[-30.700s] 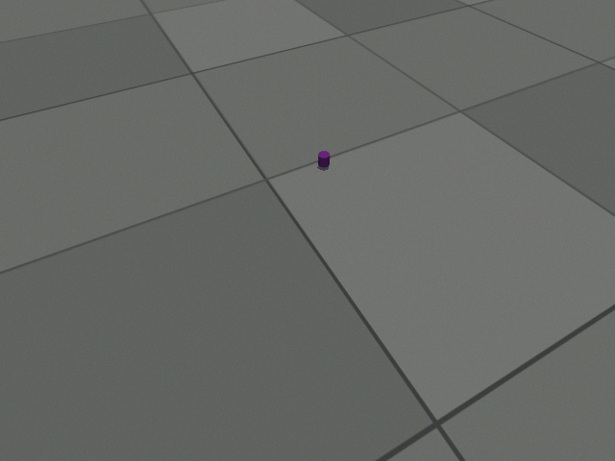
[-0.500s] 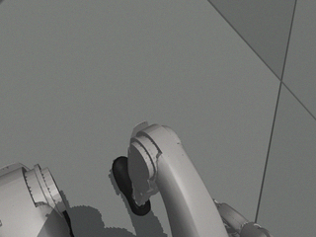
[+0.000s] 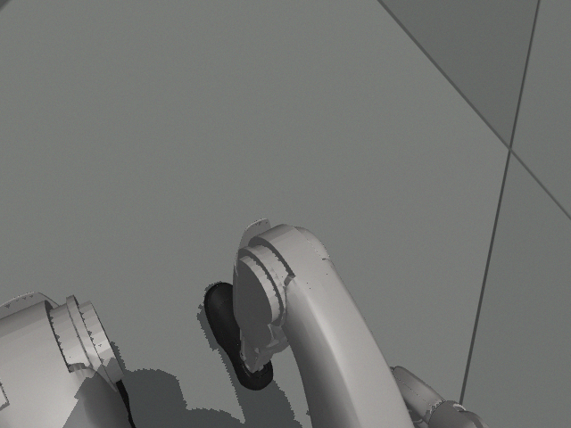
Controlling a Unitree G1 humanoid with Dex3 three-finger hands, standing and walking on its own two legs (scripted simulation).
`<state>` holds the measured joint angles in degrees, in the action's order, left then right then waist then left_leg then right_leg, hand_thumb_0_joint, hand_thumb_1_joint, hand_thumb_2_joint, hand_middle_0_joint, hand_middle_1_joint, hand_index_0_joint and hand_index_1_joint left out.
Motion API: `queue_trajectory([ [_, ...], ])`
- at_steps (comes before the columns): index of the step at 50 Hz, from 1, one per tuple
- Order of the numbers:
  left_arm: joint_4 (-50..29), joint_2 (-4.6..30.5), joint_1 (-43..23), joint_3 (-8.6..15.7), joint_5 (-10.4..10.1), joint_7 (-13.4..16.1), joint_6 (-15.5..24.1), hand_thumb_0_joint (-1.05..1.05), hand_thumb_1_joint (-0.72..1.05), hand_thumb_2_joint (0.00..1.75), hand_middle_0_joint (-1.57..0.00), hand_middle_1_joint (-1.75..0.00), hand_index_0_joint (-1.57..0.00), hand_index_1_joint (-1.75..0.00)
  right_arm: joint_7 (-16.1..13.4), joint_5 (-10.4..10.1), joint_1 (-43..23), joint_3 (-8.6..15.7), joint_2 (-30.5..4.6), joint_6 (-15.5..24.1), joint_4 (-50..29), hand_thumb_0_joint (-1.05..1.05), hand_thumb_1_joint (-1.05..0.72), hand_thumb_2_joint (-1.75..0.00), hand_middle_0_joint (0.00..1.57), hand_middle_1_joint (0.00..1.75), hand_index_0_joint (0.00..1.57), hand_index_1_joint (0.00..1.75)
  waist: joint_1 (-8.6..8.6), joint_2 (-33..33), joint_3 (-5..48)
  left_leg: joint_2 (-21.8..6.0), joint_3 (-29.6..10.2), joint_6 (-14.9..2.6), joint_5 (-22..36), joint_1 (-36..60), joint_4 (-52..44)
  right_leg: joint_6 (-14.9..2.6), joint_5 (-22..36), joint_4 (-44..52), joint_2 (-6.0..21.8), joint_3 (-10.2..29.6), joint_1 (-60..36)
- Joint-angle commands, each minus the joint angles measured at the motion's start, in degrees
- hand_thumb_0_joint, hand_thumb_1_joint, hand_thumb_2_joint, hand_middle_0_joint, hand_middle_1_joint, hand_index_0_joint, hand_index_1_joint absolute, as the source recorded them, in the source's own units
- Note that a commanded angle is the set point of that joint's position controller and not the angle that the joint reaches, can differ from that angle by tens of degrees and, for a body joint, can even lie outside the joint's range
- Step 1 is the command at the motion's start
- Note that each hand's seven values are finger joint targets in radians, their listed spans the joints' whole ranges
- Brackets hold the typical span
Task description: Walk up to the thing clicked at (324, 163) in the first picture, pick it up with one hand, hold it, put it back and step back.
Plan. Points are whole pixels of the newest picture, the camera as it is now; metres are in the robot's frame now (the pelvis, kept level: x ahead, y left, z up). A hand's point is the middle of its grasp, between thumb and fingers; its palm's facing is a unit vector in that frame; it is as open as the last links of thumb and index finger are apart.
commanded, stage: settle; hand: left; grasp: from above
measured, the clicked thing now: out of the picture +0.44 +0.37 -0.28
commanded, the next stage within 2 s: lift in 0.72 s
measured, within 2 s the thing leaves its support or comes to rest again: leaves its support in 0.02 s
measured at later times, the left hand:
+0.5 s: hand out of the picture +0.43 +0.36 -0.17, palm faces -0.42 -0.15 -0.90, open 6.6 cm
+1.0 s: hand out of the picture +0.43 +0.37 -0.11, palm faces -0.43 -0.15 -0.89, open 7.0 cm
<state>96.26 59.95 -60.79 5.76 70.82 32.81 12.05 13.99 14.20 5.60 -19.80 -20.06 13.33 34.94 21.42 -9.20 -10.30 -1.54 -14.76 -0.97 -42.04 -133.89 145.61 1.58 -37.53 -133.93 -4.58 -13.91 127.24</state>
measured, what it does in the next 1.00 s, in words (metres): stands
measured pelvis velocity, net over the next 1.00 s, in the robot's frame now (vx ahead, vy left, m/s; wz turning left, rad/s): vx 0.00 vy -0.01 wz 0.12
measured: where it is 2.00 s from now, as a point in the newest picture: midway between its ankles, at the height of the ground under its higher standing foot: (186, 392)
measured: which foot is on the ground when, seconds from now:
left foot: down 0.00-1.00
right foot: down 0.00-1.00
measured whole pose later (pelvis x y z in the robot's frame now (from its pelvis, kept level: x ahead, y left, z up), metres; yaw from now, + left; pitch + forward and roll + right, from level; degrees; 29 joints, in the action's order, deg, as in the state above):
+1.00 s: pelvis +0.00 -0.01 +0.03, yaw +7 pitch +34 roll -10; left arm 72.5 45.4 -54.1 3.4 66.5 11.9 9.4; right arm 8.3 6.2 11.8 -6.3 -17.2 0.7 37.8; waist 13.4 0.4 2.8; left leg -0.3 -7.4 -1.3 -38.3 -132.2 135.6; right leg 0.6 -37.5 -129.5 -2.0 -7.8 127.1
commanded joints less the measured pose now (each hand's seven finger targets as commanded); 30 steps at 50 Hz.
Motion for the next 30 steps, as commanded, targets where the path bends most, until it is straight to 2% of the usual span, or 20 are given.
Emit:
queue_trajectory([
  [1,-12.0,15.3,-12.4,2.6,-1.0,1.4,-0.5,0.00,0.70,0.63,-0.99,-0.76,-1.04,-0.71,-0.6,-1.3,10.5,7.6,-19.4,-0.8,1.7,0.00,-0.92,-0.90,0.20,0.30,0.20,0.30,-0.03,38.7,43.6,-2.2,4.0,1.50,19.8,33.1,-15.8,-3.20,18.4,9.1,-2.0,-2.3,-22.0],
  [3,-12.2,13.2,-10.3,2.5,-1.2,0.5,-0.7,0.00,0.71,0.62,-0.99,-0.77,-1.04,-0.71,-0.2,-1.2,11.5,8.0,-18.6,-1.1,1.9,0.00,-0.91,-0.90,0.20,0.30,0.20,0.30,-0.03,38.0,42.5,-2.0,4.7,1.31,20.6,31.7,-15.4,-3.26,19.1,9.0,-2.0,-2.1,-21.5],
  [5,-13.4,13.3,-9.7,3.7,-1.3,-0.2,-0.8,0.00,0.71,0.64,-0.99,-0.79,-1.04,-0.73,-0.3,-1.7,11.8,9.1,-18.3,-1.8,2.3,0.00,-0.91,-0.90,0.20,0.30,0.20,0.30,-0.86,37.6,43.2,-1.7,5.2,1.12,19.8,30.4,-15.9,-3.33,18.5,9.7,-2.1,-1.6,-21.4],
  [6,-14.5,10.8,-10.7,2.2,-1.6,-1.2,-1.0,0.00,0.72,0.63,-0.99,-0.78,-1.05,-0.72,-0.2,-1.9,11.7,9.6,-18.0,-1.8,2.0,0.00,-0.91,-0.90,0.20,0.30,0.20,0.30,-0.26,37.0,42.4,-1.7,5.4,0.99,18.7,30.0,-15.7,-3.31,17.6,9.8,-2.0,-1.4,-20.1],
  [8,-15.9,9.2,-10.4,1.6,-2.2,-2.2,-1.2,0.00,0.73,0.67,-0.99,-0.81,-1.05,-0.76,-0.3,-2.5,11.4,10.5,-17.7,-2.2,2.1,0.00,-0.91,-0.90,0.20,0.30,0.20,0.30,-1.27,36.8,43.5,-1.6,5.3,0.88,16.2,29.5,-16.9,-3.45,15.7,10.3,-2.0,-1.1,-19.5],
  [9,-15.8,7.6,-10.4,0.9,-2.5,-3.1,-1.5,0.00,0.72,0.65,-0.98,-0.81,-1.04,-0.75,-0.2,-2.7,12.3,11.1,-17.6,-2.2,2.5,0.00,-0.91,-0.90,0.20,0.30,0.20,0.30,-0.68,35.8,42.3,-1.4,5.3,0.80,15.4,29.2,-17.0,-3.37,15.1,10.5,-1.7,-1.0,-18.3],
  [11,-17.4,7.9,-9.7,1.5,-2.7,-4.2,-1.7,0.00,0.71,0.66,-0.98,-0.81,-1.04,-0.75,-0.2,-3.2,13.2,12.1,-17.5,-2.8,3.0,0.00,-0.91,-0.90,0.20,0.30,0.20,0.30,-2.03,34.8,44.1,-1.2,5.8,0.55,14.4,28.1,-17.2,-3.45,14.6,10.8,-1.7,-0.4,-19.2],
  [13,-17.4,5.9,-9.7,1.0,-3.1,-5.7,-1.9,0.00,0.71,0.66,-0.98,-0.81,-1.04,-0.75,-0.4,-3.9,14.2,13.0,-17.3,-3.4,3.7,0.00,-0.91,-0.90,0.20,0.30,0.20,0.30,-1.57,33.4,43.2,-1.0,5.7,0.45,13.6,27.4,-17.8,-3.51,13.7,10.9,-1.2,-0.3,-17.6],
  [14,-19.4,2.6,-11.4,-1.4,-3.5,-6.8,-1.8,0.00,0.71,0.66,-0.98,-0.81,-1.04,-0.75,-0.3,-4.1,13.5,13.1,-16.7,-3.5,2.7,0.00,-0.91,-0.90,0.20,0.30,0.20,0.30,-1.45,32.9,43.1,-1.0,5.6,0.34,12.7,27.2,-18.2,-3.56,12.8,11.1,-1.2,-0.2,-16.5],
  [15,-18.9,5.9,-10.2,0.8,-3.1,-7.1,-2.1,0.00,0.70,0.66,-0.97,-0.81,-1.03,-0.75,-0.5,-4.4,14.7,13.6,-17.1,-4.0,3.7,0.00,-0.91,-0.90,0.20,0.30,0.20,0.30,-2.09,32.4,44.1,-0.9,5.8,0.33,13.9,28.1,-18.3,-3.39,13.8,11.2,-1.1,-0.1,-17.6],
  [16,-21.2,2.5,-12.3,-1.6,-3.4,-7.9,-2.0,0.00,0.71,0.65,-0.99,-0.80,-1.04,-0.74,-0.6,-4.8,13.9,13.7,-16.2,-4.3,2.8,0.00,-0.91,-0.90,0.20,0.30,0.20,0.30,-2.29,32.1,44.2,-0.7,6.0,0.23,13.0,27.1,-18.4,-3.56,13.0,11.2,-1.0,0.2,-16.5],
  [18,-20.8,3.7,-11.8,-0.7,-3.3,-8.9,-2.1,0.00,0.73,0.67,-1.00,-0.82,-1.05,-0.76,-0.9,-5.2,14.6,14.2,-16.2,-5.0,3.5,0.00,-0.91,-0.90,0.20,0.30,0.20,0.30,-2.93,31.4,44.9,-0.6,6.2,0.15,12.3,27.5,-19.1,-3.50,12.6,11.5,-0.8,0.6,-16.6],
  [19,-23.7,2.7,-14.2,-1.7,-3.7,-9.4,-1.7,0.00,0.72,0.68,-0.99,-0.81,-1.05,-0.76,-1.1,-5.5,14.3,14.4,-15.6,-5.2,3.0,0.00,-0.91,-0.90,0.20,0.30,0.20,0.30,-3.27,31.2,45.3,-0.5,6.4,0.28,12.7,27.6,-19.0,-3.71,12.5,11.6,-0.8,0.9,-16.3],
  [20,-20.4,4.3,-11.7,-0.4,-3.0,-9.6,-2.1,0.00,0.72,0.70,-0.99,-0.84,-1.04,-0.79,-1.2,-5.6,14.7,14.3,-15.8,-5.6,3.3,0.00,-0.91,-0.90,0.20,0.30,0.20,0.30,-3.40,30.5,45.0,-0.2,6.6,0.07,11.5,26.5,-19.3,-3.71,11.3,11.8,-0.7,1.2,-17.1],
  [21,-22.5,2.9,-13.0,-1.2,-3.2,-10.2,-1.9,0.00,0.73,0.71,-0.99,-0.85,-1.05,-0.80,-1.3,-5.6,14.9,14.5,-15.4,-5.8,2.9,0.00,-0.91,-0.90,0.20,0.30,0.20,0.30,-3.49,30.2,44.8,-0.1,7.2,0.02,11.9,26.3,-19.3,-3.63,11.6,12.2,-0.6,1.3,-17.3],
  [23,-21.4,4.5,-11.6,0.0,-2.8,-10.6,-2.2,0.00,0.74,0.70,-1.01,-0.84,-1.06,-0.78,-1.6,-5.9,15.1,14.8,-14.8,-6.5,3.4,0.00,-0.91,-0.90,0.20,0.30,0.20,0.30,-4.37,29.3,46.8,0.2,8.0,-0.20,12.6,26.1,-19.2,-3.50,12.0,12.4,-0.6,2.1,-19.2],
  [24,-25.1,3.9,-14.5,-0.4,-3.3,-10.9,-1.8,0.00,0.73,0.69,-1.00,-0.83,-1.05,-0.78,-2.0,-6.1,14.7,14.9,-14.9,-6.8,2.7,0.00,-0.91,-0.90,0.20,0.30,0.20,0.30,-4.66,29.9,47.2,0.3,8.1,-0.04,13.1,26.5,-19.3,-3.86,12.2,12.6,-0.4,2.0,-17.6],
  [26,-23.3,3.5,-12.7,-0.6,-2.6,-11.8,-1.9,0.00,0.70,0.70,-0.98,-0.85,-1.03,-0.79,-2.3,-6.2,14.8,14.9,-13.8,-7.5,2.8,0.00,-0.92,-0.90,0.20,0.30,0.20,0.30,-4.75,29.6,47.8,0.5,8.6,-0.16,12.9,26.5,-19.6,-3.83,11.7,12.7,-0.5,2.8,-19.1],
  [27,-25.4,4.2,-13.6,-0.1,-2.6,-11.9,-1.8,0.00,0.69,0.68,-0.97,-0.83,-1.02,-0.78,-2.6,-6.4,14.6,15.3,-13.6,-7.9,2.7,0.00,-0.91,-0.90,0.20,0.30,0.20,0.30,-5.66,30.0,49.6,0.5,8.9,-0.12,13.6,27.2,-19.7,-3.81,12.2,12.7,-0.4,3.1,-19.5],
  [30,-25.2,4.0,-14.1,-0.2,-2.9,-12.6,-1.8,0.00,0.69,0.70,-0.96,-0.86,-1.01,-0.80,-3.3,-6.6,14.6,15.4,-13.1,-8.7,2.6,0.00,-0.91,-0.90,0.20,0.30,0.20,0.30,-5.49,28.7,49.4,0.8,9.5,-0.39,12.7,25.4,-19.5,-4.06,10.5,13.7,-0.4,4.0,-19.9],
])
